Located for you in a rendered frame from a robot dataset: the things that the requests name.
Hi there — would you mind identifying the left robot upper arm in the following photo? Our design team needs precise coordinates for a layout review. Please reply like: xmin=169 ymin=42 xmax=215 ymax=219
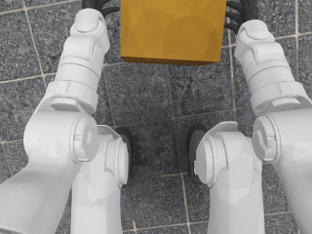
xmin=0 ymin=110 xmax=100 ymax=234

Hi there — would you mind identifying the right robot forearm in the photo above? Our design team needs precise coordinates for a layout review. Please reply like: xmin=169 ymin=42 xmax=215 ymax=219
xmin=234 ymin=19 xmax=312 ymax=117

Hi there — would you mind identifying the robot thigh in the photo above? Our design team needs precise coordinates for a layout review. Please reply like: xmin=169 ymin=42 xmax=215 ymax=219
xmin=70 ymin=135 xmax=129 ymax=234
xmin=198 ymin=132 xmax=265 ymax=234

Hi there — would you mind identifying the right robot upper arm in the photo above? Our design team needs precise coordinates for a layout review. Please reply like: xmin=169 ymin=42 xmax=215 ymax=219
xmin=252 ymin=108 xmax=312 ymax=234

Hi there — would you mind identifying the carton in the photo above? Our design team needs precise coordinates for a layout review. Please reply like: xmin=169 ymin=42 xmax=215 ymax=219
xmin=120 ymin=0 xmax=227 ymax=66

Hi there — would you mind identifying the left robot hand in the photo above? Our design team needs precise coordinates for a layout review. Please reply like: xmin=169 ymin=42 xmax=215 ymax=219
xmin=82 ymin=0 xmax=120 ymax=19

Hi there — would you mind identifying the right robot hand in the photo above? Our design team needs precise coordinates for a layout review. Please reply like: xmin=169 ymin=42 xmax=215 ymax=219
xmin=223 ymin=0 xmax=259 ymax=35

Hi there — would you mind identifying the left robot forearm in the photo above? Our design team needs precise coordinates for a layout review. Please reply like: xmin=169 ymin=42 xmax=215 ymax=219
xmin=23 ymin=8 xmax=110 ymax=150

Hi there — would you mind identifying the left robot thigh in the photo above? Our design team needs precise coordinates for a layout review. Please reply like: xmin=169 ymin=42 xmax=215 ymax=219
xmin=70 ymin=135 xmax=129 ymax=234

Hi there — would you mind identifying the right robot thigh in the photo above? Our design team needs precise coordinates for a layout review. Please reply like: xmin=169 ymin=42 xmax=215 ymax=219
xmin=198 ymin=132 xmax=265 ymax=234

